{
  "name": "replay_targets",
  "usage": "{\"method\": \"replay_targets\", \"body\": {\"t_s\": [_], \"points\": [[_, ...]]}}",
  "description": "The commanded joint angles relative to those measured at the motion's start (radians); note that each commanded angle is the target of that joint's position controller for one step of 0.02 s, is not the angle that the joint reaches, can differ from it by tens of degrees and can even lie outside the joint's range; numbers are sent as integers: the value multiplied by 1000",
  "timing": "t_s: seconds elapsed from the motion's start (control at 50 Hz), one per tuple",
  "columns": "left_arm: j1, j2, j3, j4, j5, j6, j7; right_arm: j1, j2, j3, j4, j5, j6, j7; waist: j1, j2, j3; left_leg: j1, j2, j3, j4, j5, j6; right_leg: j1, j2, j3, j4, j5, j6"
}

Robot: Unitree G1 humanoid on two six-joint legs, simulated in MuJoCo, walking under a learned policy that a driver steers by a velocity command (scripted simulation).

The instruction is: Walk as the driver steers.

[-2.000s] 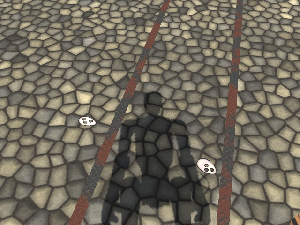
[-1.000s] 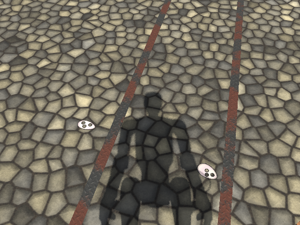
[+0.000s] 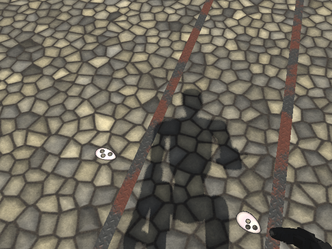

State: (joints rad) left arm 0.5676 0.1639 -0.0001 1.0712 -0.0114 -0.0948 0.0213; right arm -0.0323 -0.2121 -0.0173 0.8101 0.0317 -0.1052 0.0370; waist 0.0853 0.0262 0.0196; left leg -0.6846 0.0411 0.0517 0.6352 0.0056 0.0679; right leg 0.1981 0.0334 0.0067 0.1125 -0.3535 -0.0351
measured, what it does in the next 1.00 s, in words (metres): walks ahead: left foot, then right foot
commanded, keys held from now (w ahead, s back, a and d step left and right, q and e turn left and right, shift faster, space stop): w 1.00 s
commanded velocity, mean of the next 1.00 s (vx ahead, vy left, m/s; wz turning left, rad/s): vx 0.49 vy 0.00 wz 0.00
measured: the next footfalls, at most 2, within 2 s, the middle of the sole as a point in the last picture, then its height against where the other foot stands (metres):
left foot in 0.08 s outside the picture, level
right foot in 0.64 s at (225, 234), level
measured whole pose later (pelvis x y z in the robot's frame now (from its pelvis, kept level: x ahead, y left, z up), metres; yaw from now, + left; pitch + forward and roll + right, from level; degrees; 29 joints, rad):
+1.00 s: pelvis +0.54 -0.05 +0.02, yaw +0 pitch +2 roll -1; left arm 0.38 0.22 0.04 0.97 0.00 -0.10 -0.01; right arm 0.11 -0.26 -0.06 0.89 0.01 -0.08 0.00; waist 0.05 0.05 -0.01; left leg -0.70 0.13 -0.04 0.75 0.05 0.02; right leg -0.04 0.06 -0.06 0.19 -0.18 -0.06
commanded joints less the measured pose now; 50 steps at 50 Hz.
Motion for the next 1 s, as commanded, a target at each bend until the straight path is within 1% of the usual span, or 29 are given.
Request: {"method": "replay_targets", "body": {"t_s": [0.02,0.04,0.06,0.08,0.1,0.12,0.14,0.16,0.18,0.2,0.24,0.3,0.34,0.42,0.52,0.58,0.6,0.62,0.64,0.66,0.68,0.7,0.72,0.74,0.76,0.8,0.84,0.9,1.0], "points": [[11,196,44,-34,3,-4,5,-41,-105,-29,-81,1,-16,4,-98,-156,70,175,-65,27,-85,-4,42,-98,-257,60,106,937,-97],[-3,204,49,-38,15,7,3,56,-135,-45,-56,3,-16,1,-151,-183,-7,284,-94,38,-76,-37,62,-64,-254,48,236,1104,-85],[-29,201,48,-47,23,18,0,231,-173,-67,-2,6,-11,-5,-234,-189,-102,488,-110,44,-94,-34,89,-108,-223,22,441,1180,-65],[-60,182,37,-77,34,17,-8,424,-225,-84,48,-3,-2,-16,-308,-137,-225,820,34,-115,-61,-47,141,-349,-186,22,730,934,-42],[91,7,-7,-84,26,-3,-27,525,-310,-100,75,-40,-2,-13,-214,185,-433,1179,336,-644,-149,-222,333,-727,22,38,1180,99,16],[60,66,5,-65,-6,-38,-37,502,-216,-76,90,-39,-2,-9,-230,189,-455,1137,354,-874,-335,-317,336,-839,35,180,1354,-163,-10],[-69,143,27,-116,-38,-52,-39,380,-167,-62,79,-25,-6,-10,-194,153,-227,948,318,-701,-364,-319,269,-932,-30,142,1370,-110,-29],[-161,169,31,-147,-38,-54,-30,268,-127,-47,56,-21,-12,-6,-155,25,-131,751,282,-541,-394,-229,227,-890,-92,114,1318,-6,-36],[-194,171,42,-151,-28,-45,-19,211,-101,-37,50,-30,-19,4,-115,-36,-76,595,242,-433,-425,-134,201,-834,-127,90,1261,48,-35],[-167,152,48,-148,-18,-27,-13,188,-83,-30,57,-39,-24,8,-70,-19,-62,497,199,-348,-457,-112,183,-760,-161,96,1213,80,-36],[-129,105,46,-143,-15,2,-6,209,-82,-28,86,-37,-26,12,-40,23,-28,401,166,-271,-509,-108,189,-715,-178,81,1144,86,-30],[-233,131,58,-189,2,13,2,264,-129,-36,117,-37,-29,-6,-45,23,27,373,156,-212,-552,-93,200,-809,-202,62,1009,187,3],[-328,137,61,-220,8,9,2,314,-151,-40,128,-36,-23,-21,-72,11,36,432,161,-208,-556,-77,194,-892,-209,58,887,297,18],[-480,120,56,-260,2,-3,-10,391,-172,-43,142,-23,-9,-37,-125,14,39,520,141,-154,-543,-51,150,-882,-168,22,615,457,25],[-617,121,47,-310,-12,-12,-40,473,-184,-47,174,-13,10,-39,-172,26,70,658,186,-151,-482,-66,138,-875,-132,1,455,400,19],[-599,149,54,-324,-13,-25,-55,464,-201,-56,178,-10,24,-43,-141,47,55,724,223,-169,-406,10,117,-805,-109,-8,395,288,-20],[-542,170,64,-312,-12,-29,-56,442,-208,-58,173,-10,29,-44,-102,59,23,724,216,-158,-341,140,104,-712,-83,-30,375,265,-37],[-412,206,86,-273,-10,-31,-52,422,-197,-54,167,-14,34,-43,-34,49,-54,703,168,-116,-187,307,81,-538,-48,-58,354,266,-63],[-210,275,112,-222,-3,-32,-44,410,-160,-38,145,-27,34,-42,43,0,-198,555,109,-63,78,265,45,-241,-132,33,387,297,-117],[-73,389,141,-194,16,-24,-42,511,-47,-3,127,-30,13,-34,30,-243,-347,125,-57,7,492,-120,-35,174,-389,466,337,189,-271],[-59,316,119,-189,12,-23,-46,511,-73,-6,142,-15,-15,-29,33,-280,-414,-24,-86,-148,656,-554,-26,216,-448,730,196,110,-305],[-150,252,97,-203,6,-24,-47,422,-169,-31,117,12,-29,-25,14,-212,-263,-109,-21,-168,720,-504,-2,93,-414,591,188,97,-246],[-247,215,83,-227,4,-22,-47,356,-177,-33,99,14,-30,-28,-15,-141,-175,-93,36,-138,689,-407,6,-57,-374,443,169,162,-211],[-316,183,72,-237,7,-20,-52,322,-164,-38,94,0,-24,-34,-45,-84,-105,-52,70,-121,622,-335,1,-196,-328,342,128,228,-194],[-349,159,64,-239,14,-22,-56,332,-149,-44,98,-12,-7,-40,-80,-91,-69,9,100,-124,564,-280,0,-288,-286,266,88,257,-174],[-336,168,68,-218,15,-28,-59,374,-103,-40,110,-15,18,-41,-107,-113,-48,78,109,-112,515,-244,-19,-374,-262,198,42,338,-191],[-299,189,74,-194,18,-32,-51,335,-107,-46,95,-18,28,-46,-112,-91,-23,32,111,-106,451,-177,-34,-374,-251,146,22,412,-197],[-243,201,76,-171,14,-22,-33,220,-101,-50,56,-27,26,-44,-86,-79,1,-53,110,-103,284,-39,-50,-322,-249,107,11,462,-188],[-174,218,77,-140,2,-13,-18,51,-79,-41,9,-19,17,-28,-35,-86,44,-19,69,-64,22,112,-48,-276,-235,56,-11,376,-161]]}}
Velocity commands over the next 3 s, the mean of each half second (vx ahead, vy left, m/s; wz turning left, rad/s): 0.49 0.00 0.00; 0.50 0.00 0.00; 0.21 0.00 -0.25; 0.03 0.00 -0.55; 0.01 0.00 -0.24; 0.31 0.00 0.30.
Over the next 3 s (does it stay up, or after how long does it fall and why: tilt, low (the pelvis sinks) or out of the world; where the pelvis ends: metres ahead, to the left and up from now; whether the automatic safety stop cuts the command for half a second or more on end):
stays up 0.85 -0.02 0.01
